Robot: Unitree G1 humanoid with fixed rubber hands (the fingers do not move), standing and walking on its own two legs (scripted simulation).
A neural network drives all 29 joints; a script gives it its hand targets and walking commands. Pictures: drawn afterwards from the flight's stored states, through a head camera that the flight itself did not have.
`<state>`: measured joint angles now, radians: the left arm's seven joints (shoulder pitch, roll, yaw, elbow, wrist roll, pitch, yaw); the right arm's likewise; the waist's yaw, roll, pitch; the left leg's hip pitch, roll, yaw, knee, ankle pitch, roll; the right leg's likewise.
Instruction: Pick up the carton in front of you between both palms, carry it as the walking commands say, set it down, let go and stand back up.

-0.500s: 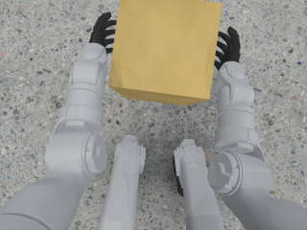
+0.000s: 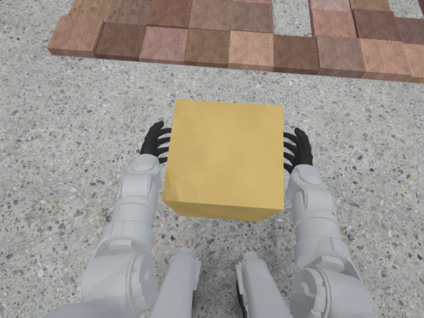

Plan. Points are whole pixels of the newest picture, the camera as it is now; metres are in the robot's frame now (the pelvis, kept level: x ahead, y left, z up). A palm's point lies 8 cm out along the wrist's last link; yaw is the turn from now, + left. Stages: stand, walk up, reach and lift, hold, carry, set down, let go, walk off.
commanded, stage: reach and lift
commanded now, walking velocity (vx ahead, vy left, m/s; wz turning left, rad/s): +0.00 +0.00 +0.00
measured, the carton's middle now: (223, 169) +0.42 +0.00 -0.11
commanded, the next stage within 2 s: hold in 1.64 s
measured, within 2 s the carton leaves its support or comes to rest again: neither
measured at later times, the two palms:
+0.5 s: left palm (129, 151) +0.35 +0.15 +0.11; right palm (343, 155) +0.36 -0.15 +0.11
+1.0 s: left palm (117, 151) +0.33 +0.15 +0.15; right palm (367, 153) +0.34 -0.15 +0.16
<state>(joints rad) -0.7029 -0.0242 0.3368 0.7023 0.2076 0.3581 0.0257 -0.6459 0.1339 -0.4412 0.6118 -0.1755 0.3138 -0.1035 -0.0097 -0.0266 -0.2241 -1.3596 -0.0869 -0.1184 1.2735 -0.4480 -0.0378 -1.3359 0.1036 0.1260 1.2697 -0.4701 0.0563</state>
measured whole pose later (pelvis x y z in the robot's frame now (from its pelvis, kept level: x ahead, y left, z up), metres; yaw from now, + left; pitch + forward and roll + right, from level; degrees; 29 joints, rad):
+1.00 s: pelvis +0.03 -0.01 +0.13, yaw +1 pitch -3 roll +0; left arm -0.33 -0.15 0.28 0.42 0.29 0.64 0.01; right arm -0.35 0.17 -0.32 0.42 -0.31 0.60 -0.02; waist 0.00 -0.01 -0.01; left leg -0.22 -0.04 -0.14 0.49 -0.22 -0.02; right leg -0.21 0.05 0.15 0.50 -0.24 0.02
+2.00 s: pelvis +0.04 -0.01 +0.14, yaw +0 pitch -7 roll +0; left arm -0.26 -0.15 0.21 0.26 0.28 0.79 0.01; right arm -0.28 0.16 -0.24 0.27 -0.29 0.75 -0.01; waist 0.00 -0.01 0.00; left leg -0.07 -0.03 -0.13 0.37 -0.18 -0.02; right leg -0.05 0.04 0.14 0.38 -0.20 0.01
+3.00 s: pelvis +0.05 -0.01 +0.14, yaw +0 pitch -7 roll +0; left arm -0.26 -0.15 0.20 0.25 0.28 0.78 0.01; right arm -0.27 0.15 -0.23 0.26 -0.29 0.75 -0.01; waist 0.01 0.00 -0.01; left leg -0.06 -0.03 -0.12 0.36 -0.18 -0.02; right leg -0.05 0.04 0.14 0.37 -0.20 0.01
